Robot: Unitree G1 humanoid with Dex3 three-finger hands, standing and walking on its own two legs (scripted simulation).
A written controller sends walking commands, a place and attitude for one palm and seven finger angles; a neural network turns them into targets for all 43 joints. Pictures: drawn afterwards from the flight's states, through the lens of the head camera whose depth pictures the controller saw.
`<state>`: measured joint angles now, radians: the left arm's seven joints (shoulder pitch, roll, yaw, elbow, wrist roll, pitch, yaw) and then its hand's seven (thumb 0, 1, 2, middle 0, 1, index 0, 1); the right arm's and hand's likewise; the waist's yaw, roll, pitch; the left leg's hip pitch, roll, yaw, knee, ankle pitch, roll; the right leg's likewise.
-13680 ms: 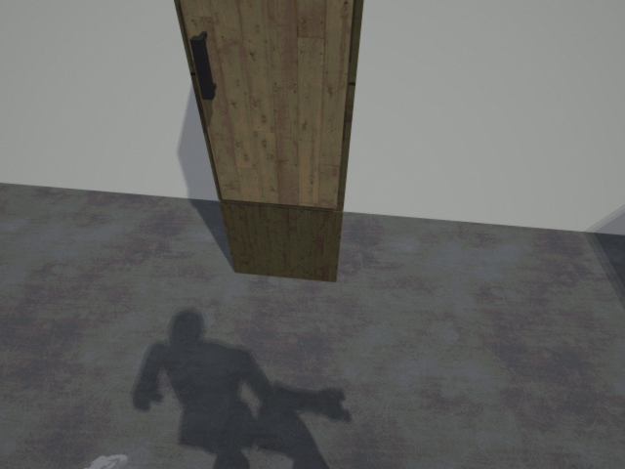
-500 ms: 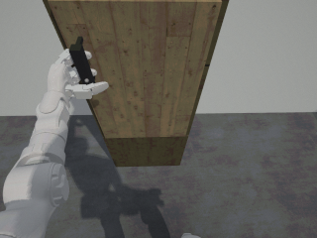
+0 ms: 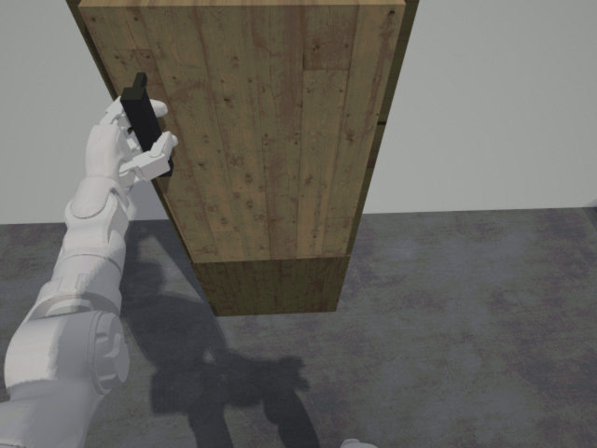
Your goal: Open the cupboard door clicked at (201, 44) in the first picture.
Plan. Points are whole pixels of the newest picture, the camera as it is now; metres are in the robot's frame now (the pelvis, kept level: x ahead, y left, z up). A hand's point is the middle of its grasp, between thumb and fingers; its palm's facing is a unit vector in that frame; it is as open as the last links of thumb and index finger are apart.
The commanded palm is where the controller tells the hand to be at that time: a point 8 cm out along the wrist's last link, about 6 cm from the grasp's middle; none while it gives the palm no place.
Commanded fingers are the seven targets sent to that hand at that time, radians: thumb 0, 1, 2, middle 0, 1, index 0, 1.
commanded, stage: pull the door open along its arc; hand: left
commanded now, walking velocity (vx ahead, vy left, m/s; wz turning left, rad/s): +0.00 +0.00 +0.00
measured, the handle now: (152, 126) +0.53 +0.18 +0.12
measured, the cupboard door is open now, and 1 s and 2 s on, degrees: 1 40 37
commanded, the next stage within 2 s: open thumb and fingers to let go in 1.08 s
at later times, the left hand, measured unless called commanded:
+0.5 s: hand (172, 210) +0.38 +0.13 +0.12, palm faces +0.01 -1.00 +0.05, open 6.7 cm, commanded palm +0.33 +0.19 +0.12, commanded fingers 0.00 0.90 0.90 -0.40 -1.35 -0.40 -1.35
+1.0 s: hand (242, 283) +0.28 +0.05 +0.13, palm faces +0.26 -0.97 -0.02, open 6.8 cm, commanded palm +0.20 +0.07 +0.12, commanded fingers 0.00 0.90 0.90 -0.40 -1.35 -0.40 -1.35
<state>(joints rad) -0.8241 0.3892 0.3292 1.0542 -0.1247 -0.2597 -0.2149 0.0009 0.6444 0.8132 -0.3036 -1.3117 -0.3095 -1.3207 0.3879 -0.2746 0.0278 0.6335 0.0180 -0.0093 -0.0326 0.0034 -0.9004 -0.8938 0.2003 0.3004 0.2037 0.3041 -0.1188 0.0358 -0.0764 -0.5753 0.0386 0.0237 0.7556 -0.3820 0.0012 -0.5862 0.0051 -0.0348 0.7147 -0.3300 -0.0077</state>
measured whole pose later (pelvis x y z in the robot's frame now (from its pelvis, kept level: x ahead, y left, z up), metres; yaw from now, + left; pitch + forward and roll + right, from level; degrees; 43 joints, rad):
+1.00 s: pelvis +0.03 -0.02 +0.01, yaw +3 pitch +0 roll -1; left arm 0.24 -0.02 -0.33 -0.32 0.01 0.20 0.48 0.03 0.61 0.70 -0.28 -1.29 -0.30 -1.32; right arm 0.13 -0.16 0.04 0.55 -0.03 0.12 0.05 0.01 -0.90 -0.89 0.20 0.30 0.20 0.30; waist 0.00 0.07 -0.06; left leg -0.25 0.04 -0.02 0.65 -0.39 -0.03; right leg -0.25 0.01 -0.08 0.63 -0.37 -0.03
